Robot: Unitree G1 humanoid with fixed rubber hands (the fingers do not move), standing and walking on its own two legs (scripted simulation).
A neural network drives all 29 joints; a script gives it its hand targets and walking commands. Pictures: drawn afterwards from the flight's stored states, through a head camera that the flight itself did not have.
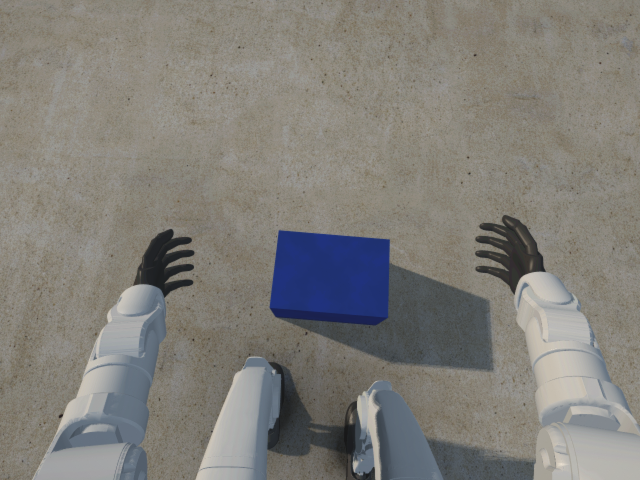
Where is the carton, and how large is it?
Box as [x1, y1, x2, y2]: [270, 230, 389, 324]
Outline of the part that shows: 279,230 270,300 270,308 275,316 364,324 376,324 387,317 389,239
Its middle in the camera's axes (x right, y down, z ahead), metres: +0.03 +0.11 +1.02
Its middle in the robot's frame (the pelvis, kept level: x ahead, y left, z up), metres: +0.46 -0.01 -0.59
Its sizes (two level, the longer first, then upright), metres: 0.279 0.194 0.179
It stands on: the floor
